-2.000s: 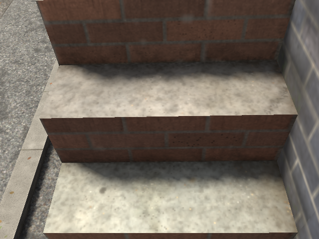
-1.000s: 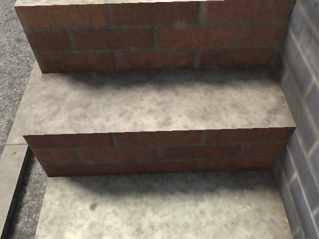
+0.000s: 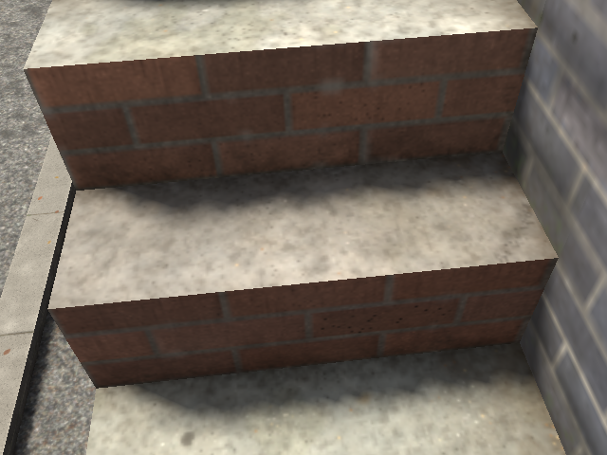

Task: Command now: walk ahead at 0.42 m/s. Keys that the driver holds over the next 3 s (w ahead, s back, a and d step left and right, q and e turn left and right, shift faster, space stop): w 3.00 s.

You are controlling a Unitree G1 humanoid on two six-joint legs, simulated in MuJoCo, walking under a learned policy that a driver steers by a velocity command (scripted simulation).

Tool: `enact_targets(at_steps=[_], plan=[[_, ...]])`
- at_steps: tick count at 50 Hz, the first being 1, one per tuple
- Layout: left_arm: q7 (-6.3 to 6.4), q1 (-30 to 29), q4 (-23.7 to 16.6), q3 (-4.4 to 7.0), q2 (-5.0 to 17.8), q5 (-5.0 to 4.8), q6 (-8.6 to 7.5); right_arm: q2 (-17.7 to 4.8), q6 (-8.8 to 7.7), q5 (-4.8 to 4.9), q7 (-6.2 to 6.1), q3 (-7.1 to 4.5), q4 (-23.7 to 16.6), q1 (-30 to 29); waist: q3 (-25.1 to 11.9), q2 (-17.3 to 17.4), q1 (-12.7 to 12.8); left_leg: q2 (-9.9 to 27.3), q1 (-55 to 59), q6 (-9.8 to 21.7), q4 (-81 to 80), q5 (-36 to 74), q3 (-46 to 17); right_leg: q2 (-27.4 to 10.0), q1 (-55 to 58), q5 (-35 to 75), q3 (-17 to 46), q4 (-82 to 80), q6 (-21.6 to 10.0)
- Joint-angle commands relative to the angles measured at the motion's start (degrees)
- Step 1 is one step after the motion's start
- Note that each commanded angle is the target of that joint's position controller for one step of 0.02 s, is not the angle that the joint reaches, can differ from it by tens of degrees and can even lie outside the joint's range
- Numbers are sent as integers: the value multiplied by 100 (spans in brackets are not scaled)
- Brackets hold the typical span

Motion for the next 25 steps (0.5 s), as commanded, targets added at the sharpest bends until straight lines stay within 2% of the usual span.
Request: enact_targets(at_steps=[1, 2, 3, 4, 5, 6, 7, 8, 9, 10, 11, 12, 13, 14, 15, 16, 17, 18, 19, 20, 21, 22, 23, 24, 25], plan=[[-18, -1975, -2057, -324, -626, -66, -109, -255, 129, -284, 96, 86, 957, 1856, 976, -50, 333, 2542, 2766, 1608, -677, 5161, -1948, -373, -5922, -1320, 1301, 2626, -665], [-20, -1354, -2075, -365, -704, -127, -41, -254, 67, -380, 211, 109, 370, 134, 938, -582, 1207, 1967, 878, 1328, -1490, 3565, -893, -700, -4402, -412, 637, 1016, -636], [28, -854, -2121, -239, -317, -238, 22, -599, -15, -434, 379, 67, -434, -1840, 965, -829, 2117, 943, -2300, 895, -2433, 2212, 344, -903, -1312, 1144, -109, -1516, -544], [-52, -1828, -2469, -68, 235, -339, 118, -1170, -136, -442, 352, -59, -857, -2117, 764, -168, 2151, 643, -4698, 1166, -3404, 3693, 133, -769, 1447, 2636, -800, -2407, 33], [-194, -2413, -2899, -194, 139, -569, 265, -1820, -130, -313, 281, -254, -453, -1278, 579, 762, 2162, 1152, -4455, 1768, -3282, 7736, -276, -75, 1597, 1626, -1515, -2318, 655], [981, -1293, -1446, -169, 197, -828, 211, -1074, -358, 881, -114, -137, -953, -1467, 596, -40, 1639, 510, -2374, 1027, -2505, 8908, 847, -158, 2220, 2562, -1325, -4213, 384], [1304, 748, -652, -87, 332, -848, 200, -1736, -501, 1104, -310, -253, -676, -1003, -808, 1048, 2260, 586, -1492, 1074, -1346, 11632, 563, 303, 3583, 2376, -1540, -4350, 663], [1512, 1269, -447, -45, 477, -868, 127, -2088, -484, 1219, -359, -431, -557, -1214, -982, 1551, 2602, 532, -450, 887, -84, 11090, 579, 182, 3598, 2550, -995, -6079, 862], [1596, 807, -274, -50, 716, -660, 52, -1725, -377, 1031, -326, -429, -550, -887, -903, 1173, 2232, 474, -38, 945, 1427, 9829, 191, 402, 3313, 1994, -204, -7405, 893], [1633, 81, 48, 118, 1357, -318, 61, -314, -313, 731, -69, -165, -790, 428, -980, -1933, 788, -717, -1932, 817, 4126, 4286, -600, -1029, 3954, -605, 3362, -9302, 58], [1450, -812, 21, 279, 1502, -71, 232, 200, -387, 258, 59, -45, -724, 411, -1485, -2274, 537, -1288, -2091, 674, 6978, 2099, -1846, -1072, 3296, -1667, 3641, -9751, -200], [1350, -1489, 60, 125, 1171, -113, 391, 342, -326, 107, 131, 13, -1374, -322, -1313, -2198, 376, -1589, -2532, 573, 8214, 2049, -2126, -1044, 2230, -2691, 4364, -10445, 114], [1364, -1777, 37, 214, 1061, -261, 331, 101, -127, 102, 222, -83, -1571, -830, -315, -633, 101, -1567, -2973, 271, 8790, 2236, -1995, -1444, 1555, -2168, 4938, -10654, 308], [1301, -1617, 52, 130, 1049, -439, 76, 134, 123, -10, 198, -1, -1782, -1526, 90, -359, 184, -1404, -3189, 118, 8880, 1906, -1713, -1641, 1165, -1499, 4670, -10681, 503], [1210, -1794, 217, 59, 641, -413, -22, 107, 298, -45, 196, 21, -1811, -1457, 259, -266, -50, -1398, -3487, 21, 8904, 1835, -1825, -1477, 1170, -1084, 3939, -10188, 684], [405, -3283, -696, -130, 520, 178, -259, 232, 271, 908, 38, 303, -1561, -1655, 1532, -2085, 171, -1276, -4779, 918, 9008, 1113, -2464, -376, -648, -352, 730, -9140, 690], [262, -3200, -501, -181, 41, 173, -366, -67, 259, 952, 7, 286, -1676, -1073, 838, -1134, -78, -1233, -4736, 828, 8511, 885, -1928, -307, -42, 579, 351, -9406, 762], [288, -2725, -400, -184, 69, -17, -413, -355, 169, 887, 16, 227, -1555, -473, 35, -581, -274, -1080, -4476, 609, 8221, 1415, -1353, -374, 225, 786, 557, -9365, 796], [298, -2331, -337, -108, 441, -74, -419, -607, 97, 683, 122, 189, -1555, -394, -336, -485, -297, -823, -4350, 412, 8206, 1383, -967, -685, 372, 706, 1071, -9523, 681], [255, -1840, -299, -49, 710, -20, -389, -661, 163, 619, 61, 214, -1803, -900, -394, -484, -30, -621, -4535, 170, 8029, 1091, -955, -1137, 389, 454, 1560, -9741, 464], [256, -1225, -83, 11, 915, 28, -418, -649, 184, 512, 6, 195, -2017, -1504, -363, -781, 340, -563, -5083, 1, 8274, 1225, -871, -1362, 715, 215, 2141, -9861, 250], [261, -790, 96, 24, 940, 88, -436, -469, 202, 408, -62, 245, -2174, -1870, -346, -916, 519, -434, -5725, -49, 8363, 1337, -928, -1519, 1099, 28, 2575, -9899, 156], [269, -541, 208, 14, 868, 116, -482, -273, 227, 397, -114, 307, -2202, -1939, -374, -994, 662, -368, -6149, -48, 8374, 1504, -1007, -1629, 1416, -109, 2838, -9974, 96], [291, -468, 245, 15, 873, 111, -548, -200, 229, 358, -146, 328, -2182, -1897, -403, -999, 711, -345, -6286, -46, 8331, 1596, -986, -1640, 1527, -224, 2962, -10020, 52], [245, -635, 39, 89, 1039, -30, -593, -276, 210, 362, -178, 335, -2256, -2080, -406, -1081, 813, -366, -5916, -202, 8470, 736, -610, -1799, 1334, -169, 2980, -10469, -17]])
Next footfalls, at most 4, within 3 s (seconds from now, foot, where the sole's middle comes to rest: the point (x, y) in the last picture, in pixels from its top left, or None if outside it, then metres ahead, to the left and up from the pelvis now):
0.18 right None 0.19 -0.16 -0.55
0.84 left None -0.09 0.14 -0.78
1.24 right None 0.13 -0.10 -0.56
1.92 left None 0.14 0.05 -0.56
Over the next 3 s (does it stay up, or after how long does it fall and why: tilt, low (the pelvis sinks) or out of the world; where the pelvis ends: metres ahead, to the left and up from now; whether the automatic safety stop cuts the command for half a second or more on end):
stays up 0.61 0.00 0.62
